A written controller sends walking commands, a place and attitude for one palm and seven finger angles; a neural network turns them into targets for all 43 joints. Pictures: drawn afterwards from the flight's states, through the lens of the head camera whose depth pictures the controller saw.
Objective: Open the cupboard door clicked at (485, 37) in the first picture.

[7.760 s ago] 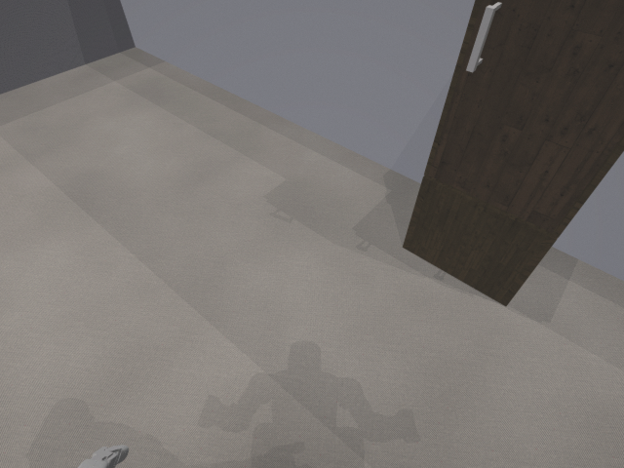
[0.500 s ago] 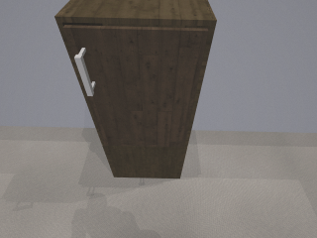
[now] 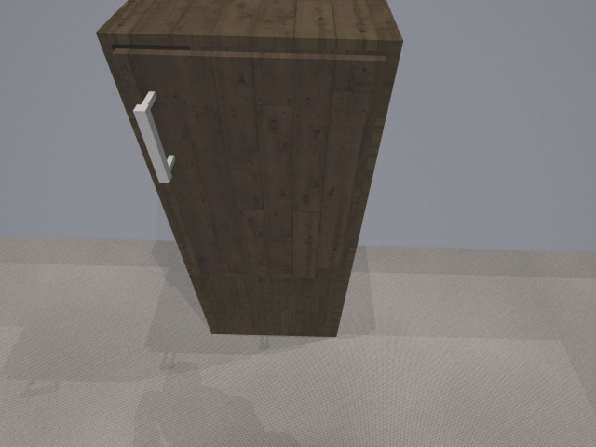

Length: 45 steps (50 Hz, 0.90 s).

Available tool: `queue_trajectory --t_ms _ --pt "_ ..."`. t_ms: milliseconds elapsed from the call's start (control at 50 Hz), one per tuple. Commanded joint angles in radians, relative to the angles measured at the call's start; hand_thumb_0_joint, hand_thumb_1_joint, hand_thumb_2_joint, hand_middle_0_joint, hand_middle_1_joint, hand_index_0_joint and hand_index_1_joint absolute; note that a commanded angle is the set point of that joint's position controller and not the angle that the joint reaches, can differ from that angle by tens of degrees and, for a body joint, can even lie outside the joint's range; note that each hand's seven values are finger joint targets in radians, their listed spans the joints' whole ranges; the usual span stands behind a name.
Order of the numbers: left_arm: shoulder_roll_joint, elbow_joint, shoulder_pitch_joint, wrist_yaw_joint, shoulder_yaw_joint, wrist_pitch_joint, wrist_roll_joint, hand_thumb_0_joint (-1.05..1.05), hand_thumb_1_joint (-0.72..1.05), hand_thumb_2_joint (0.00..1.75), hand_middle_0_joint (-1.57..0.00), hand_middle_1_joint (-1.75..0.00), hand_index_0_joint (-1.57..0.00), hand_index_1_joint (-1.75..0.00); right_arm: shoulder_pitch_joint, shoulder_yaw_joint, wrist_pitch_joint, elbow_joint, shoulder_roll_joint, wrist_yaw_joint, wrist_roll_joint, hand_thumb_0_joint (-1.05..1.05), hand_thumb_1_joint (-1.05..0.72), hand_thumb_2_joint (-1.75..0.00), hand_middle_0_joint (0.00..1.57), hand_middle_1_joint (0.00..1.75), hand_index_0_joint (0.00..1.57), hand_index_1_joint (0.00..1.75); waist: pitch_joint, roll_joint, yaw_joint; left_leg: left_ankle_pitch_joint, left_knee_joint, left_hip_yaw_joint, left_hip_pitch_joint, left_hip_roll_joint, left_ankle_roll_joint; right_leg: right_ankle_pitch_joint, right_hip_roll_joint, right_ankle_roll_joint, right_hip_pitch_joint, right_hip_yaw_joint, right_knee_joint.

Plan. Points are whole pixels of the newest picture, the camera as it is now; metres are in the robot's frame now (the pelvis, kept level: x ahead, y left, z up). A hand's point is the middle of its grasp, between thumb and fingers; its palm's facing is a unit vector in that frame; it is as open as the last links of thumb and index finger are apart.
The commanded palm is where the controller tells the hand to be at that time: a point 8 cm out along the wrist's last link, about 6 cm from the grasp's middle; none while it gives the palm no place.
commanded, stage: shuffle to correct the standing spot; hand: left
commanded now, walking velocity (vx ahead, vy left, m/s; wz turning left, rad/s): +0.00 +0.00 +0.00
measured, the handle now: (158, 139) +0.55 +0.27 +0.11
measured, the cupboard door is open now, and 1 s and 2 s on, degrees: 0 0 0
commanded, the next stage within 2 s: come to a stop and stand still in 0.28 s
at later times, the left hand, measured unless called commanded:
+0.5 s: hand out of the picture +0.01 +0.23 -0.19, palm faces +0.07 -0.97 -0.21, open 7.4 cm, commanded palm none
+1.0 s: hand out of the picture +0.06 +0.21 -0.18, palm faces -0.02 -0.98 -0.18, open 7.4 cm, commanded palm none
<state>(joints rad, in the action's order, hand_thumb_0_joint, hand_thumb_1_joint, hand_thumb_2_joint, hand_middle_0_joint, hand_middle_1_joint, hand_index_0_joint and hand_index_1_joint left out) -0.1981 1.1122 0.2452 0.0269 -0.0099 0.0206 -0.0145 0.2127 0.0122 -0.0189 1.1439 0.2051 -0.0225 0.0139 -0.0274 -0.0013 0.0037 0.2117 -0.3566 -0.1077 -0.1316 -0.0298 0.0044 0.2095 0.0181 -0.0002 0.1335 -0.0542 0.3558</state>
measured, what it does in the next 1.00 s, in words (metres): lifts its right foot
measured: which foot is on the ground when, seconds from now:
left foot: down 0.00-1.00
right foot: down 0.00-0.48, up 0.50-1.00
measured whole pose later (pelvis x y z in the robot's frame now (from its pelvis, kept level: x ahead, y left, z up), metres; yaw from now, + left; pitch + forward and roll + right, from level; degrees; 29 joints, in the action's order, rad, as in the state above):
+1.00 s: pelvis +0.01 +0.04 -0.01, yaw -2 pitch +1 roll -2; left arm -0.16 1.05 0.22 0.03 -0.03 -0.03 -0.02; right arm 0.36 0.02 -0.01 1.10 0.12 -0.03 0.03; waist -0.01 -0.01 0.03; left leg 0.29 -0.49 -0.14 -0.22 -0.04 0.06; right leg 0.43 0.04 0.00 0.33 -0.03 0.77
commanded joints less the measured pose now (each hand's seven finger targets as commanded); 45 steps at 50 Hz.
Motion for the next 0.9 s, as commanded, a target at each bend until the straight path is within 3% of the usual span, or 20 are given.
queue_trajectory --t_ms 0,80,200,260,360,380,400,420,440,460,480,500,540,580,660,720,780,840,860,880 --pt "-0.143 -0.031 0.029 0.002 -0.024 0.016 -0.003 0.0 0.9 0.9 -0.2 -0.3 -0.2 -0.3 0.02 0.025 -0.014 -0.041 0.141 -0.006 0.001 0.0 -0.9 -0.9 0.2 0.3 0.2 0.3 0.01 0.002 -0.001 -0.131 0.062 0.111 0.017 -0.104 0.012 -0.168 0.112 0.028 0.02 0.109 -0.064" --pt "-0.154 -0.034 0.02 0.001 -0.027 0.016 -0.004 0.0 0.9 0.9 -0.2 -0.3 -0.2 -0.3 0.016 0.025 -0.013 -0.043 0.152 -0.005 0.002 0.0 -0.9 -0.9 0.2 0.3 0.2 0.3 0.005 -0.006 -0.004 -0.134 0.058 0.107 0.013 -0.102 0.011 -0.176 0.118 0.03 0.016 0.111 -0.065" --pt "-0.136 -0.033 0.053 0.007 -0.036 -0.004 -0.005 0.0 0.9 0.9 -0.2 -0.3 -0.2 -0.3 0.057 0.017 0.014 -0.055 0.089 0.002 0.005 0.0 -0.9 -0.9 0.2 0.3 0.2 0.3 -0.002 0.039 -0.015 -0.049 -0.018 0.064 -0.055 -0.068 -0.01 -0.139 0.183 0.054 0.014 0.168 -0.054" --pt "-0.163 -0.045 0.07 0.013 -0.053 -0.011 -0.006 0.0 0.9 0.9 -0.2 -0.3 -0.2 -0.3 0.062 0.023 0.027 -0.078 0.084 0.005 0.008 0.0 -0.9 -0.9 0.2 0.3 0.2 0.3 -0.025 0.109 -0.023 0.021 -0.089 0.037 -0.128 -0.04 -0.021 -0.136 0.246 0.09 -0.003 0.232 -0.068" --pt "-0.187 -0.064 0.104 0.03 -0.087 -0.016 -0.012 0.0 0.9 0.9 -0.2 -0.3 -0.2 -0.3 0.062 0.036 0.038 -0.127 0.075 0.006 0.01 0.0 -0.9 -0.9 0.2 0.3 0.2 0.3 -0.048 0.16 -0.041 0.135 -0.223 0.04 -0.23 -0.035 -0.023 -0.224 0.344 0.165 -0.022 0.304 -0.047" --pt "-0.179 -0.07 0.089 0.029 -0.085 -0.018 -0.013 0.0 0.9 0.9 -0.2 -0.3 -0.2 -0.3 0.071 0.037 0.036 -0.13 0.064 0.007 0.008 0.0 -0.9 -0.9 0.2 0.3 0.2 0.3 -0.047 0.172 -0.032 0.135 -0.189 0.046 -0.197 -0.037 -0.022 -0.241 0.329 0.158 0.004 0.277 -0.029" --pt "-0.156 -0.078 0.051 0.024 -0.078 -0.02 -0.012 0.0 0.9 0.9 -0.2 -0.3 -0.2 -0.3 0.11 0.036 0.029 -0.117 0.052 0.006 0.004 0.0 -0.9 -0.9 0.2 0.3 0.2 0.3 -0.037 0.166 -0.001 0.068 -0.091 0.049 -0.097 -0.043 -0.019 -0.212 0.281 0.125 0.073 0.221 0.002" --pt "-0.117 -0.09 0.025 0.017 -0.068 -0.024 -0.012 0.0 0.9 0.9 -0.2 -0.3 -0.2 -0.3 0.167 0.037 0.016 -0.097 0.06 0.004 0.003 0.0 -0.9 -0.9 0.2 0.3 0.2 0.3 -0.018 0.09 0.022 -0.079 -0.025 0.077 0.017 -0.072 -0.009 -0.141 0.18 0.071 0.141 0.126 0.081" --pt "-0.065 -0.1 0.026 0.011 -0.055 -0.029 -0.01 0.0 0.9 0.9 -0.2 -0.3 -0.2 -0.3 0.196 0.041 0.003 -0.085 0.098 0.0 0.008 0.0 -0.9 -0.9 0.2 0.3 0.2 0.3 0.002 -0.056 0.019 -0.215 0.014 0.193 0.054 -0.166 0.031 0.006 0.076 0.012 0.193 0.036 0.176" --pt "-0.026 -0.093 0.028 0.013 -0.042 -0.033 -0.011 0.0 0.9 0.9 -0.2 -0.3 -0.2 -0.3 0.195 0.045 -0.001 -0.077 0.131 -0.008 0.008 0.0 -0.9 -0.9 0.2 0.3 0.2 0.3 -0.013 -0.167 0.019 -0.282 0.104 0.289 0.039 -0.249 0.06 0.18 0.034 -0.02 0.214 -0.013 0.264" --pt "-0.038 -0.082 0.025 0.018 -0.04 -0.038 -0.013 0.0 0.9 0.9 -0.2 -0.3 -0.2 -0.3 0.179 0.043 -0.005 -0.073 0.129 -0.018 0.009 0.0 -0.9 -0.9 0.2 0.3 0.2 0.3 -0.038 -0.162 0.015 -0.343 0.147 0.315 0.034 -0.271 0.069 0.274 0.04 -0.017 0.232 0.031 0.36" --pt "-0.044 -0.07 0.045 0.019 -0.039 -0.041 -0.011 0.0 0.9 0.9 -0.2 -0.3 -0.2 -0.3 0.169 0.038 -0.012 -0.075 0.12 -0.028 0.008 0.0 -0.9 -0.9 0.2 0.3 0.2 0.3 -0.041 -0.131 0.005 -0.398 0.147 0.308 0.038 -0.274 0.063 0.269 0.047 -0.011 0.237 0.071 0.425" --pt "-0.032 -0.044 0.07 0.018 -0.037 -0.037 -0.007 0.0 0.9 0.9 -0.2 -0.3 -0.2 -0.3 0.167 0.03 -0.021 -0.062 0.091 -0.04 0.008 0.0 -0.9 -0.9 0.2 0.3 0.2 0.3 -0.03 -0.081 -0.005 -0.621 0.093 0.261 0.087 -0.27 0.073 0.228 0.056 -0.011 0.251 0.095 0.474" --pt "-0.021 -0.031 0.084 0.016 -0.036 -0.04 -0.001 0.0 0.9 0.9 -0.2 -0.3 -0.2 -0.3 0.172 0.026 -0.02 -0.051 0.074 -0.047 0.005 0.0 -0.9 -0.9 0.2 0.3 0.2 0.3 -0.004 -0.06 -0.004 -0.711 0.071 0.211 0.126 -0.262 0.088 0.192 0.048 -0.022 0.247 0.101 0.498" --pt "-0.023 -0.042 0.07 0.01 -0.05 -0.063 -0.006 0.0 0.9 0.9 -0.2 -0.3 -0.2 -0.3 0.213 0.032 -0.009 -0.032 0.063 -0.06 0.005 0.0 -0.9 -0.9 0.2 0.3 0.2 0.3 -0.007 -0.062 0.012 -0.702 0.071 0.201 0.138 -0.277 0.085 0.163 0.028 -0.039 0.308 0.11 0.589" --pt "-0.03 -0.06 0.051 0.004 -0.061 -0.071 -0.009 0.0 0.9 0.9 -0.2 -0.3 -0.2 -0.3 0.218 0.035 -0.006 -0.027 0.05 -0.063 0.006 0.0 -0.9 -0.9 0.2 0.3 0.2 0.3 -0.022 -0.083 0.014 -0.61 0.075 0.196 0.109 -0.279 0.101 0.15 0.029 -0.046 0.339 0.117 0.621" --pt "-0.012 -0.077 0.02 -0.001 -0.062 -0.075 -0.009 0.0 0.9 0.9 -0.2 -0.3 -0.2 -0.3 0.213 0.04 -0.005 -0.027 0.038 -0.059 0.01 0.0 -0.9 -0.9 0.2 0.3 0.2 0.3 -0.026 -0.095 0.021 -0.479 0.089 0.196 0.078 -0.274 0.139 0.14 0.04 -0.051 0.334 0.102 0.578" --pt "0.008 -0.087 -0.012 -0.003 -0.051 -0.068 -0.008 0.0 0.9 0.9 -0.2 -0.3 -0.2 -0.3 0.215 0.041 -0.006 -0.018 0.027 -0.053 0.012 0.0 -0.9 -0.9 0.2 0.3 0.2 0.3 -0.022 -0.135 0.029 -0.465 0.081 0.181 0.073 -0.249 0.144 0.156 0.046 -0.048 0.285 0.058 0.448" --pt "-0.047 -0.025 0.048 0.021 -0.037 -0.048 -0.014 0.0 0.9 0.9 -0.2 -0.3 -0.2 -0.3 0.143 0.053 -0.013 -0.048 0.138 -0.017 0.003 0.0 -0.9 -0.9 0.2 0.3 0.2 0.3 0.062 -0.159 0.011 -0.653 -0.075 0.182 0.05 -0.255 0.129 0.152 0.066 -0.004 0.264 0.035 0.473" --pt "-0.029 -0.093 0.069 0.02 -0.027 -0.05 -0.004 0.0 0.9 0.9 -0.2 -0.3 -0.2 -0.3 0.119 0.034 -0.008 -0.112 0.073 -0.006 0.009 0.0 -0.9 -0.9 0.2 0.3 0.2 0.3 0.087 -0.198 -0.024 -0.185 0.004 0.165 -0.081 -0.25 0.121 0.265 0.025 0.004 0.183 0.005 0.455"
